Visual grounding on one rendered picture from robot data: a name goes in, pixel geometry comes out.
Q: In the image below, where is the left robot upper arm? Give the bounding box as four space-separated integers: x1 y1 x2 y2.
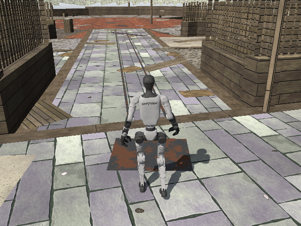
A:
127 96 140 122

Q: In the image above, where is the right robot upper arm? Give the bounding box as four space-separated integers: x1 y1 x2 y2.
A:
159 95 173 120

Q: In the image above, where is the right robot shin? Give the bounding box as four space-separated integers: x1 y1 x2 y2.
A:
158 157 166 191

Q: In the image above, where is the left robot hand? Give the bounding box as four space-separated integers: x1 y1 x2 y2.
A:
120 135 131 147

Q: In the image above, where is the robot right foot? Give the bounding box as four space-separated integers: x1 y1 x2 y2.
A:
159 188 167 197

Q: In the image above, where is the robot right forearm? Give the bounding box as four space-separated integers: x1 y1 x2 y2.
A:
169 113 178 129

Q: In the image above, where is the right robot hand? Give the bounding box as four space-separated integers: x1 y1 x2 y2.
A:
169 127 180 136

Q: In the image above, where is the robot left forearm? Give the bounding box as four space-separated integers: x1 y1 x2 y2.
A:
121 115 131 137

